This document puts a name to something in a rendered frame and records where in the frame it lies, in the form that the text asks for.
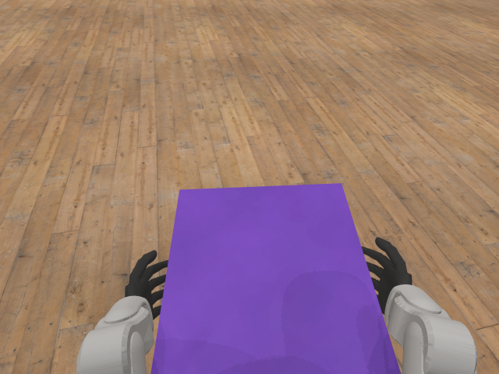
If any robot left forearm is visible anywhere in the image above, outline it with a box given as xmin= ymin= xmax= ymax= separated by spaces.
xmin=76 ymin=296 xmax=154 ymax=374

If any robot right hand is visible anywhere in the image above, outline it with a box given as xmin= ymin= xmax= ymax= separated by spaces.
xmin=361 ymin=237 xmax=412 ymax=314

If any robot right forearm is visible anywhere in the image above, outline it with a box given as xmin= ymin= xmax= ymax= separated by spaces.
xmin=384 ymin=284 xmax=477 ymax=374

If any carton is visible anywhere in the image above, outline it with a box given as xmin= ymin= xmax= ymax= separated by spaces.
xmin=150 ymin=183 xmax=401 ymax=374

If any robot left hand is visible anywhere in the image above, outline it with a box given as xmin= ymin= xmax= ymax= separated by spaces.
xmin=125 ymin=250 xmax=168 ymax=320

